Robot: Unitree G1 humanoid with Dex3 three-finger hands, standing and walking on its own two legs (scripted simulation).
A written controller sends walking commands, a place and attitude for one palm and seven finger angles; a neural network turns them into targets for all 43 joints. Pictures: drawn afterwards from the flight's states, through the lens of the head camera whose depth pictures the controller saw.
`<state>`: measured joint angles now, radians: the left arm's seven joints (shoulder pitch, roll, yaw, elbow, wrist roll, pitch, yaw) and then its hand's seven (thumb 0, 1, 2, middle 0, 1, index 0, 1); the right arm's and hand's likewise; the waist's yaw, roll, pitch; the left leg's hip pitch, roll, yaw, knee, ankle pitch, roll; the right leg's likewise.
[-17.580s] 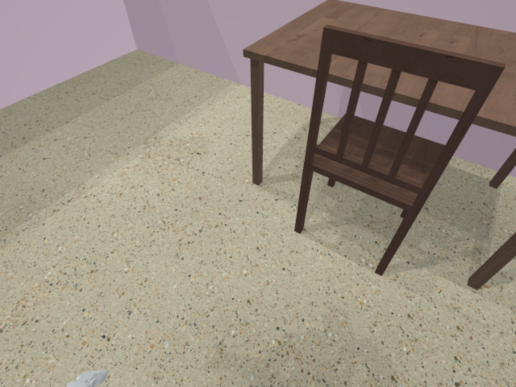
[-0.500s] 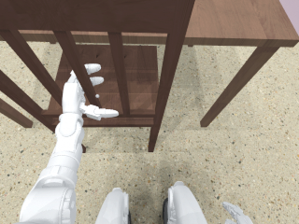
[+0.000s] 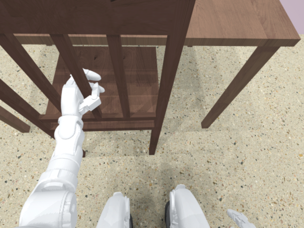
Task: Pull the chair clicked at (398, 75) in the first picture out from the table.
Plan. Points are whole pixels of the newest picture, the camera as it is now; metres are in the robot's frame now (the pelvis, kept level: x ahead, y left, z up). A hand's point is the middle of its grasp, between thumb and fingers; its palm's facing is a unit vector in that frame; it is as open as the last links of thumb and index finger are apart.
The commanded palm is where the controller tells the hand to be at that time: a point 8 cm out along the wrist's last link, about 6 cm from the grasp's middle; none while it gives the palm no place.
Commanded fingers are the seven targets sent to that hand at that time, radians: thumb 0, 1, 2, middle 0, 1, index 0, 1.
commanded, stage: hook a spindle and tug to test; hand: left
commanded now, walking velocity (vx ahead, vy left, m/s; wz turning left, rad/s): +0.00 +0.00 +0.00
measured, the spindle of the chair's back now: (84, 86) +0.46 +0.16 +0.05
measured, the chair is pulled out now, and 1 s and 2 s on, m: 0.00 0.04 0.04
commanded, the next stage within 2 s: open the thumb and straighten the fingers in 0.50 s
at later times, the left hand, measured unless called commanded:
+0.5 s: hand (98, 109) +0.41 +0.13 +0.02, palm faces +0.00 -1.00 -0.02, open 4.9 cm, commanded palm +0.37 +0.18 +0.02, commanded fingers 0.00 0.90 0.90 -0.50 -1.45 -0.50 -1.45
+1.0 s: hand (95, 108) +0.41 +0.14 +0.02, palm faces -0.01 -1.00 -0.06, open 12.3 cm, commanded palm +0.39 +0.19 +0.02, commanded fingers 0.00 -0.55 0.20 -0.22 -0.65 -0.22 -0.65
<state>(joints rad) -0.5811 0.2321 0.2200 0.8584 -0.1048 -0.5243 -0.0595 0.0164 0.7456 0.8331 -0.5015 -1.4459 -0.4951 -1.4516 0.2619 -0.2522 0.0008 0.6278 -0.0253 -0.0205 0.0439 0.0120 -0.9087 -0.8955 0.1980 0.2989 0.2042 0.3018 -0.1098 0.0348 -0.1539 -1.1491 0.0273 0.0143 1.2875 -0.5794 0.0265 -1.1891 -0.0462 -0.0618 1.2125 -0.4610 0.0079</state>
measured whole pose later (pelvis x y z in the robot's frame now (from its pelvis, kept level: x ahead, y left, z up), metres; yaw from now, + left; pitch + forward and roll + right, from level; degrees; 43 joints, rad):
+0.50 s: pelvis +0.02 +0.00 +0.01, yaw +0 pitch +25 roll -2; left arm -0.31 0.17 0.12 0.57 -0.11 -0.49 -0.03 0.01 0.76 0.79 -0.50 -1.45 -0.50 -1.45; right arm 0.22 -0.23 -0.01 0.58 -0.02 -0.01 0.06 0.01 -0.91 -0.90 0.20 0.30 0.20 0.30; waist -0.08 0.03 -0.16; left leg -1.07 0.03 0.02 1.25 -0.61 0.03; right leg -1.12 -0.04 -0.05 1.18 -0.49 0.01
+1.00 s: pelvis +0.00 -0.01 +0.00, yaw +1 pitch +24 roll -2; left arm -0.46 0.23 0.18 0.72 -0.09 -0.49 -0.08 0.00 -0.29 0.32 -0.43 -1.23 -0.42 -1.23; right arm 0.22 -0.25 0.01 0.62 -0.02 -0.05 0.02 0.01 -0.91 -0.90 0.20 0.30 0.20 0.30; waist -0.09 0.03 -0.15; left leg -1.12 0.02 0.00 1.29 -0.58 0.02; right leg -1.16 -0.05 -0.07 1.22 -0.47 0.00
